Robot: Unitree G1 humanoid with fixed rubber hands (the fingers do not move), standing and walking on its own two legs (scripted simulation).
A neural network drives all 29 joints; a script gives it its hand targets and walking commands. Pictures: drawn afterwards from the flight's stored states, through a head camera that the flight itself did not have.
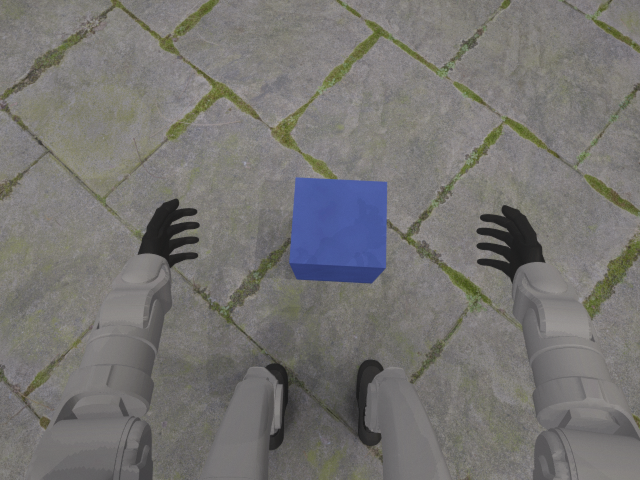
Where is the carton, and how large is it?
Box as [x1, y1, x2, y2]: [289, 177, 386, 283]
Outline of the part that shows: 296,177 289,263 296,278 371,283 385,268 386,182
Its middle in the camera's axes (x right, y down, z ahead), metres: +0.04 -0.02 +0.98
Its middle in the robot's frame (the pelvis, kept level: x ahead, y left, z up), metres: +0.54 -0.02 -0.57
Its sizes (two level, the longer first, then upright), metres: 0.210 0.200 0.250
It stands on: the floor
